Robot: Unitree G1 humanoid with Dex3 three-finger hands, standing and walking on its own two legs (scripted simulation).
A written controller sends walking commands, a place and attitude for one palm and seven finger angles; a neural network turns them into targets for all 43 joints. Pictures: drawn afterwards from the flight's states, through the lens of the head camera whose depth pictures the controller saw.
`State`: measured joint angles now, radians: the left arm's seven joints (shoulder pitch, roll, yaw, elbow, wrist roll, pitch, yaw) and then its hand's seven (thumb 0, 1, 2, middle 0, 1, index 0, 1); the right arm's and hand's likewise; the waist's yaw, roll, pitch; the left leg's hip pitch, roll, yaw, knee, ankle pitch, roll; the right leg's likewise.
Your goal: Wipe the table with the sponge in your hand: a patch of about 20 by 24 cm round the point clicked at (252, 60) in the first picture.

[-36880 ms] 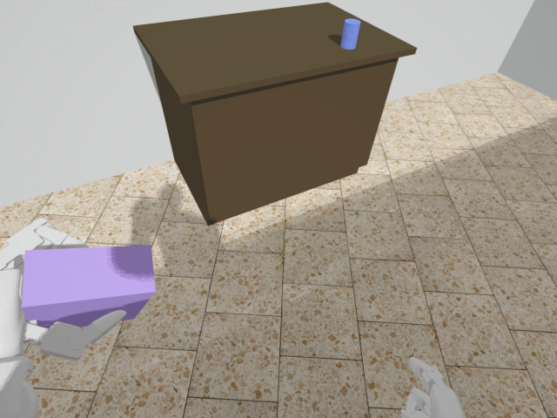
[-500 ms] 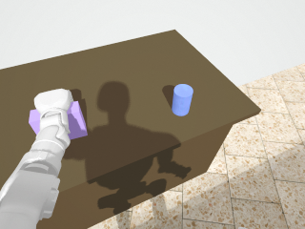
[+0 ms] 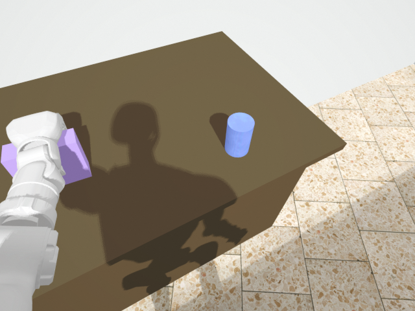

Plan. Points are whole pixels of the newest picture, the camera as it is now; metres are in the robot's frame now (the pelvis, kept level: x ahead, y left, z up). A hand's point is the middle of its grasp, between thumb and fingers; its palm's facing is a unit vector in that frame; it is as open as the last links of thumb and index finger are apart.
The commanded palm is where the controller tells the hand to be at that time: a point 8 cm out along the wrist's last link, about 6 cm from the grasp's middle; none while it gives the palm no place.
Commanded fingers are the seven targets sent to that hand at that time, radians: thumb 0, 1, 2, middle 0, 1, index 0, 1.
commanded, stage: slide back across to the first lane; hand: left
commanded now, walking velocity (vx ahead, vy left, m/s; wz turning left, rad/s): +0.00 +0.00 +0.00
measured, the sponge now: (53, 167) +0.42 +0.32 +0.02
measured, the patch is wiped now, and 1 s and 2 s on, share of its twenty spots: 0.80 0.80 0.95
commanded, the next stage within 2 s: wipe back along the first lane in 0.44 s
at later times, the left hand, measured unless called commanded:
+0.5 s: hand (13, 169) +0.38 +0.37 +0.06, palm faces -0.13 -0.02 -0.99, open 9.5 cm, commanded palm +0.37 +0.36 +0.12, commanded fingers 0.00 0.10 1.30 -1.20 -1.60 -1.20 -1.60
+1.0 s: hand (15, 183) +0.36 +0.36 +0.05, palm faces -0.10 -0.01 -0.99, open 9.5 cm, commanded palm +0.33 +0.34 +0.10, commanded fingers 0.00 0.10 1.30 -1.20 -1.60 -1.20 -1.60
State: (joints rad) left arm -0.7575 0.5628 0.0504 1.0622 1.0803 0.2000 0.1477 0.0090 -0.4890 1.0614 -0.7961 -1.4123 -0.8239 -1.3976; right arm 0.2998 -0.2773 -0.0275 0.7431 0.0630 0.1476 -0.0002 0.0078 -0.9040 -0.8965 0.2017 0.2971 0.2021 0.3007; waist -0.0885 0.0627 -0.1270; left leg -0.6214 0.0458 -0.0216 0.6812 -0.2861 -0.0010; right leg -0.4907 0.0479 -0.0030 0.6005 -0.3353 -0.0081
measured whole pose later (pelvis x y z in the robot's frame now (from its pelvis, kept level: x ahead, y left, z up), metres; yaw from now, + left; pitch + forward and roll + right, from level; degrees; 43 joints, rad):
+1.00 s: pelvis +0.00 +0.01 +0.01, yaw +2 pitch +9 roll -2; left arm -0.45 0.55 0.05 0.76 1.02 0.14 0.14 -0.01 -0.46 1.05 -0.76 -1.44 -0.79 -1.43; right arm 0.23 -0.28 -0.03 0.71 0.08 0.17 0.00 0.01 -0.90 -0.90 0.20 0.30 0.20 0.30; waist -0.01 0.07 -0.10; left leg -0.51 0.02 -0.03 0.64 -0.28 0.01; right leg -0.37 0.02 -0.02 0.55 -0.33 0.00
